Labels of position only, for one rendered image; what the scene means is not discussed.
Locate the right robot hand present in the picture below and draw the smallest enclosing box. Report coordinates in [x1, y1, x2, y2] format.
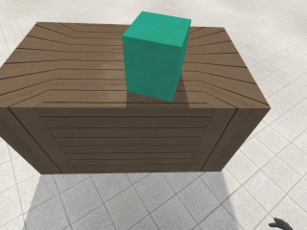
[269, 218, 294, 230]

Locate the pedestal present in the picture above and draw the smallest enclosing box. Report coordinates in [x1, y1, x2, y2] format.
[0, 22, 271, 174]

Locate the carton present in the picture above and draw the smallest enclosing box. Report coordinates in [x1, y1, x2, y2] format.
[122, 11, 192, 102]

